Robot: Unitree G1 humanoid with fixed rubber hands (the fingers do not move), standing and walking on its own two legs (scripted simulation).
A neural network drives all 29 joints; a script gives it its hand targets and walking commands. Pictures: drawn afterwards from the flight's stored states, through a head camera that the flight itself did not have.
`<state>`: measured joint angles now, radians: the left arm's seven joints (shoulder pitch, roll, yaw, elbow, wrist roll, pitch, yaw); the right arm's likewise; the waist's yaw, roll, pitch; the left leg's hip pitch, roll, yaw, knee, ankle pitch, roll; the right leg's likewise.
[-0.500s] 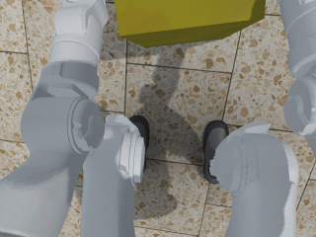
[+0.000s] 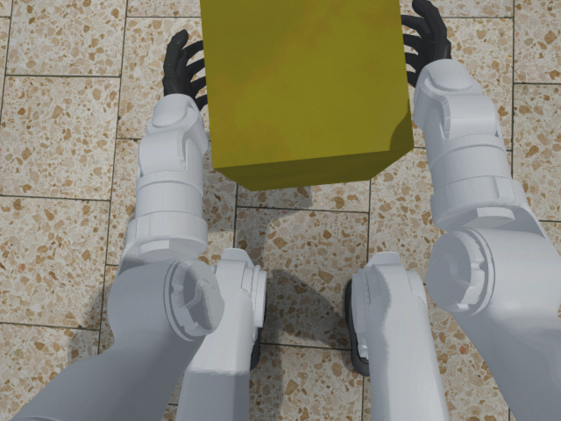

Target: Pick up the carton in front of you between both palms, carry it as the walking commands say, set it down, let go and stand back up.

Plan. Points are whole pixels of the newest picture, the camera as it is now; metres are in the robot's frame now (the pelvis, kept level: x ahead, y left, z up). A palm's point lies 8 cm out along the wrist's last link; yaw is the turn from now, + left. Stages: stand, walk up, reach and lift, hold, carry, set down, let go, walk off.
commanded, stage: reach and lift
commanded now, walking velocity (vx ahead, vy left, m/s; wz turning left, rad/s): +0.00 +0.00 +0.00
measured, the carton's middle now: (303, 106) +0.53 +0.01 -0.14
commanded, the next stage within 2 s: none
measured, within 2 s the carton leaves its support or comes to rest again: neither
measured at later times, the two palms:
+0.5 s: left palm (120, 66) +0.48 +0.15 +0.07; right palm (497, 34) +0.50 -0.14 +0.07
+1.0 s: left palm out of the picture +0.44 +0.15 +0.23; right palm out of the picture +0.44 -0.15 +0.22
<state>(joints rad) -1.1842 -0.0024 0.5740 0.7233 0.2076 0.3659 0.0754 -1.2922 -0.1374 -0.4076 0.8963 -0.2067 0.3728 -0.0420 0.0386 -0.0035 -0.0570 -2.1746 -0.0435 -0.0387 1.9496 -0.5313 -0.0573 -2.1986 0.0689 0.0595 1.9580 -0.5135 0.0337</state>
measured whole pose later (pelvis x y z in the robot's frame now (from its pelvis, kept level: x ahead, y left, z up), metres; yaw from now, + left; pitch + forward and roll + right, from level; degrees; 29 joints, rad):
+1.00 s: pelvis +0.06 +0.00 +0.25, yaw -1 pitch +26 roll +0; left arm -0.57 -0.14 0.44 0.51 0.26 0.40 -0.01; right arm -0.60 0.12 -0.40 0.55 -0.26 0.40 -0.02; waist 0.02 0.00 -0.20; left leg -1.14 -0.03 -0.06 1.08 -0.40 -0.03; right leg -1.14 0.04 0.06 1.08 -0.39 0.01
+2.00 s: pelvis +0.09 +0.00 +0.34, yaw -1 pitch -5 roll +0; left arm -0.33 -0.17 0.30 0.35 0.31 0.62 -0.04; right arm -0.33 0.17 -0.31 0.35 -0.32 0.62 0.02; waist 0.01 0.00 0.04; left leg -0.13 -0.01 -0.06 0.41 -0.20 -0.01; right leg -0.14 0.01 0.06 0.42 -0.20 0.01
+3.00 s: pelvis +0.09 +0.00 +0.35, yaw -1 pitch -8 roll +0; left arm -0.30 -0.16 0.25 0.23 0.29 0.75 -0.03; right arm -0.30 0.16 -0.25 0.24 -0.29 0.76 0.01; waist 0.00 0.00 0.05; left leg -0.04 -0.01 -0.07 0.37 -0.18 -0.01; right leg -0.05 0.01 0.06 0.38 -0.18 0.01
